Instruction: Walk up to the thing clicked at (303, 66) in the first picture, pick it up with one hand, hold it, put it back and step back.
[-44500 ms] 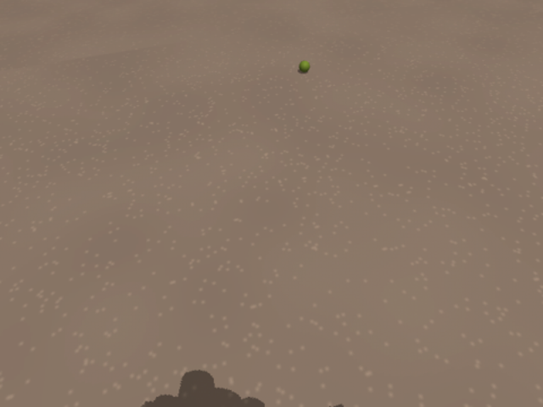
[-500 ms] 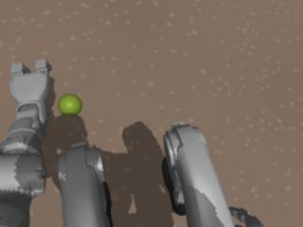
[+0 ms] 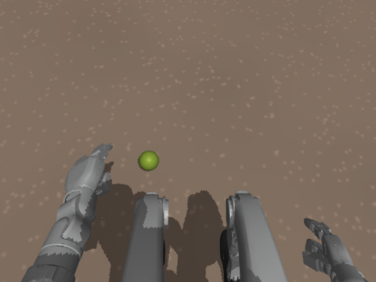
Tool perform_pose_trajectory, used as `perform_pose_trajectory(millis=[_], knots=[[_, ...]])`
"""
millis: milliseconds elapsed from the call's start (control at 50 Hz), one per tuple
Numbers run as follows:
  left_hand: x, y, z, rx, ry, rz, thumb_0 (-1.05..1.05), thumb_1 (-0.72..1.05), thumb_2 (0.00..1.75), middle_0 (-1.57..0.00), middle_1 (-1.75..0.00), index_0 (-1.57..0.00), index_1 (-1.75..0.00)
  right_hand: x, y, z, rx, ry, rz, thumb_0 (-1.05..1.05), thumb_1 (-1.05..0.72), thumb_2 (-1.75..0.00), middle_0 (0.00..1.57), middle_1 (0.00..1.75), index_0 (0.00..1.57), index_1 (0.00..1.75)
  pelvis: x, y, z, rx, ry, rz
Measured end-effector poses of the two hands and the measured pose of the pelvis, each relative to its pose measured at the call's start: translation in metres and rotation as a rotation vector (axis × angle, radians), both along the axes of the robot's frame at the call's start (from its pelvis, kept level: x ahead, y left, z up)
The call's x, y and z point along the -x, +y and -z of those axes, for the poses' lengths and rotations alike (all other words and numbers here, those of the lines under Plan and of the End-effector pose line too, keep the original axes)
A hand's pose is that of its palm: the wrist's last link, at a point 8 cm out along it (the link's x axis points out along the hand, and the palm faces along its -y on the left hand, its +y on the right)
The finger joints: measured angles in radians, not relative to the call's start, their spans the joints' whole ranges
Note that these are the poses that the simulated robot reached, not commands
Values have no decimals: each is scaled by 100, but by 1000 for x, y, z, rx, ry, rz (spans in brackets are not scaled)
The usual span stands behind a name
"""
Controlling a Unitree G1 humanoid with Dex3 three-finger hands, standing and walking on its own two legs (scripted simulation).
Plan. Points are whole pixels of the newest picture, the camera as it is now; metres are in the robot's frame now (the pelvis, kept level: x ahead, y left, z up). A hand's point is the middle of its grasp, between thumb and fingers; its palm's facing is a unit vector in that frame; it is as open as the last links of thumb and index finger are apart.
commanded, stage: home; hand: left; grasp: from above
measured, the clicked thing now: (149, 160) +0.49 +0.17 -0.45
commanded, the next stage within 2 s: none
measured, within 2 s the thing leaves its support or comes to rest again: neither
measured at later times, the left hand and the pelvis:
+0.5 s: hand (84, 198) +0.25 +0.18 +0.11, palm faces +0.02 -0.95 -0.30, open 7.4 cm; pelvis +0.06 -0.01 +0.18, yaw +2 degrees
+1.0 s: hand (50, 204) +0.24 +0.18 +0.18, palm faces +0.11 -0.98 -0.19, open 7.4 cm; pelvis +0.09 -0.01 +0.23, yaw +3 degrees
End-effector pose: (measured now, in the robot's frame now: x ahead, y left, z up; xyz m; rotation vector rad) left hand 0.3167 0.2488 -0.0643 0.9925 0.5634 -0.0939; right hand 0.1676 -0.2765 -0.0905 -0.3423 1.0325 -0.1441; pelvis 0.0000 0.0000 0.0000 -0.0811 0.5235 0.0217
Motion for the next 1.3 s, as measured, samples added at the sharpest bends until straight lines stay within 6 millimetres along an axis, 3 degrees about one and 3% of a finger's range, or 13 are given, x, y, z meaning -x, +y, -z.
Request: perform_pose_trajectory(millis=[140,280,520,660,780,960,1300], knots=[[37,-8,-59,171,26,-157,1,84,90,-22,-31,-21,-31,-41,26,-64,-51,-207,-23,1,-90,-90,20,30,20,30,-4,-3,-51,-14,-71,-7],[59,-23,-117,365,69,-304,1,88,90,-22,-30,-21,-31,-52,44,-119,-109,-298,-12,1,-90,-90,20,30,20,30,-19,-7,-103,-31,-130,-10],[79,-26,-212,583,106,-530,1,89,90,-21,-30,-21,-30,-43,33,-197,-62,-305,78,2,-90,-90,20,30,20,30,-61,-10,-182,-40,-230,-21],[87,-25,-262,661,83,-589,1,90,90,-21,-30,-20,-30,-54,27,-240,-19,-384,94,2,-90,-90,20,30,20,30,-83,-9,-214,-42,-293,-31],[93,-20,-275,672,81,-593,1,90,90,-21,-30,-20,-30,-76,29,-263,-10,-478,62,2,-90,-90,20,30,20,30,-89,-8,-224,-45,-326,-37],[100,-19,-269,689,108,-599,2,90,90,-20,-30,-20,-30,-96,39,-274,-16,-530,-5,2,-90,-90,20,30,20,30,-88,-6,-225,-46,-342,-44],[98,-15,-272,674,89,-577,2,90,90,-20,-30,-20,-30,-71,44,-259,-21,-457,18,2,-90,-90,20,30,20,30,-83,-2,-225,-42,-354,-38]])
